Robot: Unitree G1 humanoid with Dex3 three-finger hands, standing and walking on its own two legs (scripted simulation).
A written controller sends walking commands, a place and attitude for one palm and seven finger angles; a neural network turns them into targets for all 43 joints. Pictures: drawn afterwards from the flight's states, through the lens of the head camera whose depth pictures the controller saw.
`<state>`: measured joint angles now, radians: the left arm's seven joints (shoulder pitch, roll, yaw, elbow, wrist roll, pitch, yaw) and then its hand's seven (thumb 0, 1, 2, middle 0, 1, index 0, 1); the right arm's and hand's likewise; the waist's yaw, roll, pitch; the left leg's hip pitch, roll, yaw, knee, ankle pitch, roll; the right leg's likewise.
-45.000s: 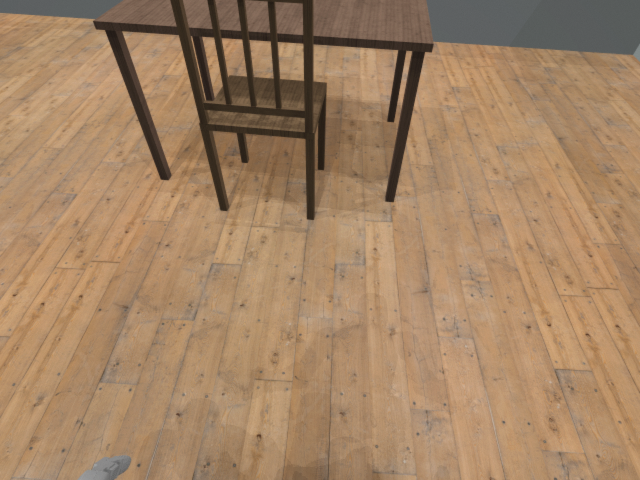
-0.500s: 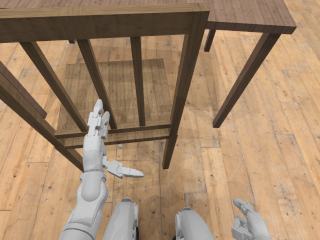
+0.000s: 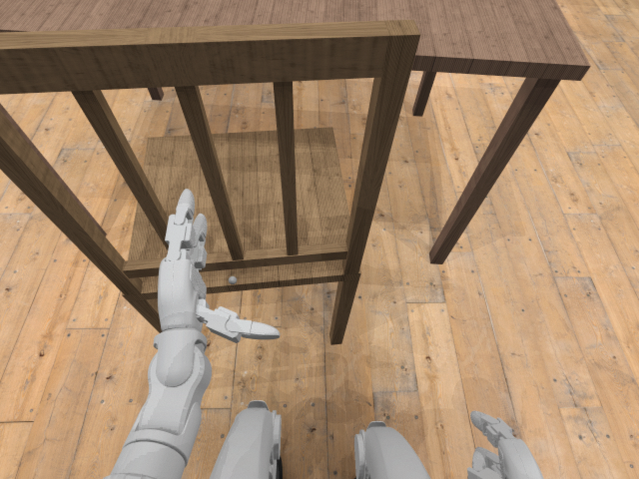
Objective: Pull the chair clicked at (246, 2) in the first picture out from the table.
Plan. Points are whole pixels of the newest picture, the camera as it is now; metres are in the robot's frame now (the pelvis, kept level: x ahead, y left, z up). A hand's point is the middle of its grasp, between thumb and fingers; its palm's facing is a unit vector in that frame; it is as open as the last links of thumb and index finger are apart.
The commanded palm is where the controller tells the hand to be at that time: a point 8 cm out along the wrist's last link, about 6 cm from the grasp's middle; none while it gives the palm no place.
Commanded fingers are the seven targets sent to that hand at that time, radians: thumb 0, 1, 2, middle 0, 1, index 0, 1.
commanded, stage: aim the fingers beside a spindle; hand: left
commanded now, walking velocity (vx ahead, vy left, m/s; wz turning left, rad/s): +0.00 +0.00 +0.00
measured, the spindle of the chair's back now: (218, 192) +0.46 +0.14 +0.06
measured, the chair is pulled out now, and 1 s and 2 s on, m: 0.15 0.15 0.15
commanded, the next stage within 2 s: push the fingers through the gap in 1.56 s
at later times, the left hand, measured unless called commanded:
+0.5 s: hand (245, 299) +0.32 +0.10 +0.03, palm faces +0.08 -1.00 +0.02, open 16.9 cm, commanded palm +0.29 +0.15 +0.03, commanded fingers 0.00 -0.50 0.30 -0.06 -0.08 -0.06 -0.08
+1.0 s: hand (233, 313) +0.30 +0.11 +0.03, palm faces +0.12 -0.99 +0.00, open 16.9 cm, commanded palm +0.28 +0.16 +0.03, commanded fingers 0.00 -0.50 0.30 -0.06 -0.08 -0.06 -0.08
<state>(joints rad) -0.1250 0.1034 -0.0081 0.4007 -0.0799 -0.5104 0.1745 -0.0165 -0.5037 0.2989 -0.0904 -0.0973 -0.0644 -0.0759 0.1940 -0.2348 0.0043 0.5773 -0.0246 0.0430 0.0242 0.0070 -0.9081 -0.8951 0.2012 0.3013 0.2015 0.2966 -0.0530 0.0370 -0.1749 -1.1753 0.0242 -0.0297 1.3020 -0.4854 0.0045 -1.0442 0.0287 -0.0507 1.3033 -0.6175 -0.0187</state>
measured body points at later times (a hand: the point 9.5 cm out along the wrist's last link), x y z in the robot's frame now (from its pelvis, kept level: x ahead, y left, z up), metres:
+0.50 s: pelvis +0.02 +0.01 +0.01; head +0.12 +0.01 +0.44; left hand +0.31 +0.15 +0.03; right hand +0.19 -0.22 -0.10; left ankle +0.07 +0.12 -0.61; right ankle +0.01 -0.11 -0.61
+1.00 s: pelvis +0.02 -0.01 +0.00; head +0.11 +0.00 +0.44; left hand +0.29 +0.16 +0.04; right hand +0.19 -0.24 -0.10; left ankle +0.07 +0.11 -0.61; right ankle +0.01 -0.11 -0.61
